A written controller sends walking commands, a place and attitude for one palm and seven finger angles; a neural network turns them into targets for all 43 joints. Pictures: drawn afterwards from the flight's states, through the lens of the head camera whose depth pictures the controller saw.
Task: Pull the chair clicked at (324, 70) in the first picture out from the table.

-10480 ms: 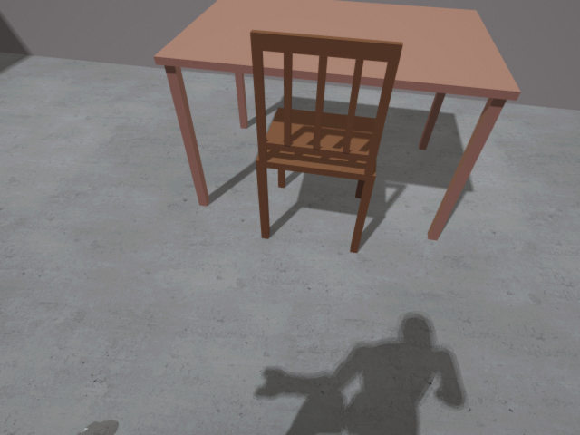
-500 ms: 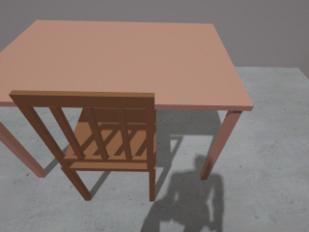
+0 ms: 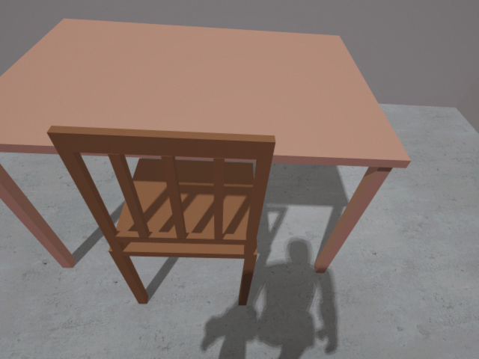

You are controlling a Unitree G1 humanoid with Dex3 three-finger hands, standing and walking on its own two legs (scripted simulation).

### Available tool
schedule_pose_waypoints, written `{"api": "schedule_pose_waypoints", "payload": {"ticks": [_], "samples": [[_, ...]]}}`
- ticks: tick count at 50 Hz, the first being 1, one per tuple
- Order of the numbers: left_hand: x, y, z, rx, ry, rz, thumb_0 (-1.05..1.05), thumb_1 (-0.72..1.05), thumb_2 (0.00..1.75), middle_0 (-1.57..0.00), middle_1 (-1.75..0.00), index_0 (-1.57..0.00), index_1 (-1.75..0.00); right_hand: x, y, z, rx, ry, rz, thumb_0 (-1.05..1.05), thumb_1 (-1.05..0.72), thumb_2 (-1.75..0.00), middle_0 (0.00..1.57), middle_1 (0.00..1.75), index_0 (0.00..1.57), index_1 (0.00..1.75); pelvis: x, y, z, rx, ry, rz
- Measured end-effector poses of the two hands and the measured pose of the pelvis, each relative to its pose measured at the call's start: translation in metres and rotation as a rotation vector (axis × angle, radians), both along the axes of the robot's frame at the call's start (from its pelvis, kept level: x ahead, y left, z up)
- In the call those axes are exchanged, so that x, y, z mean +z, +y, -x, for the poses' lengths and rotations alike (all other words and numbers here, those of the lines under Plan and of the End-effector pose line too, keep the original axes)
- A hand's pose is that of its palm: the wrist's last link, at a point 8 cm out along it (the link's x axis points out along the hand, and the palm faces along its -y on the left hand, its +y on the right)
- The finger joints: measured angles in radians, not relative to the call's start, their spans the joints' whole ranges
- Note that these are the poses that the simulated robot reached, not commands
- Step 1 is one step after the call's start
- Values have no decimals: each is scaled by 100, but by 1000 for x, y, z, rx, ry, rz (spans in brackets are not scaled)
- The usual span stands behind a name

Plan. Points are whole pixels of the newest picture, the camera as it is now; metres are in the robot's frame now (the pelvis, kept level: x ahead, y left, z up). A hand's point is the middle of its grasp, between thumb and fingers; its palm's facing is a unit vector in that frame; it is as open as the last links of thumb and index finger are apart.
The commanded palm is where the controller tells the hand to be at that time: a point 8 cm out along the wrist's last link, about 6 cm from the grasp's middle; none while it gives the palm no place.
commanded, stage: look again from close up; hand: left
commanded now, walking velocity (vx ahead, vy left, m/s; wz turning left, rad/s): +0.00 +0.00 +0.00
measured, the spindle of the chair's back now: (175, 201) +0.47 +0.18 -0.08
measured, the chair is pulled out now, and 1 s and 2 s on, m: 0.00 0.00 0.00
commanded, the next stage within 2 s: raise the hand toward the chair's back in 0.40 s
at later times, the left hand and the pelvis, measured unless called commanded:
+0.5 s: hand out of the picture -0.04 +0.18 -0.18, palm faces +0.00 -0.99 -0.16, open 7.4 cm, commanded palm +0.10 +0.23 -0.07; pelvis +0.00 +0.02 +0.00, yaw +0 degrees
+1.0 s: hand out of the picture +0.12 +0.17 -0.10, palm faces +0.17 -0.98 +0.00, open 9.9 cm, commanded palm +0.13 +0.23 -0.06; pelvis -0.03 -0.04 -0.09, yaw +3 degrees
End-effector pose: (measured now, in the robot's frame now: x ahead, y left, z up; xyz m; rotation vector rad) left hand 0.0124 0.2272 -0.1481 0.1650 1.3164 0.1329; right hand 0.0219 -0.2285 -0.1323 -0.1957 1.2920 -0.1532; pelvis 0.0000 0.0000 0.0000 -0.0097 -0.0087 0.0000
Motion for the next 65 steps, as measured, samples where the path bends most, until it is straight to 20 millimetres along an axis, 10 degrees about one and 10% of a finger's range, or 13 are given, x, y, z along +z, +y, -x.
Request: {"api": "schedule_pose_waypoints", "payload": {"ticks": [14,26,32,38,42,48,52,57,65], "samples": [[0,8,51,24,149,20,1,91,89,-20,-30,-20,-29,4,12,5,-4,40,1,1,-92,-90,20,30,20,30,4,13,-1,-1,9,-2],[-1,0,53,19,160,35,1,91,89,-20,-30,-20,-29,3,15,3,-6,42,0,1,-92,-90,20,30,20,30,4,15,-2,0,7,-5],[90,23,-80,77,-562,-87,2,89,88,-20,-30,-20,-29,17,7,-30,67,-296,-3,1,-91,-90,20,30,20,30,0,11,14,35,32,-27],[162,-5,-178,-21,-1236,64,1,80,84,-18,-28,-19,-27,25,-16,-81,161,-579,22,1,-91,-89,21,30,20,30,-28,-3,29,53,104,-19],[141,-22,-170,-122,-1387,192,1,71,81,-18,-27,-18,-26,32,-37,-113,190,-704,67,1,-91,-89,21,30,20,30,-56,-17,35,26,165,-10],[58,-14,-99,-11,-1071,159,1,57,75,-17,-25,-17,-24,32,-48,-159,256,-788,101,1,-91,-90,20,30,20,30,-84,-33,35,41,217,3],[76,0,-73,72,-1143,3,2,47,71,-16,-23,-16,-23,18,-37,-181,307,-792,82,1,-91,-90,20,30,20,30,-92,-41,30,63,235,29],[121,-10,-100,-72,-1394,-16,2,35,66,-14,-21,-14,-21,-15,-14,-186,343,-755,-10,1,-91,-90,20,30,20,30,-99,-46,28,83,254,54],[87,-27,-172,-142,-1125,206,1,16,58,-13,-19,-13,-18,-42,-15,-150,168,-599,-69,1,-90,-89,21,30,20,30,-92,-50,18,55,290,24]]}}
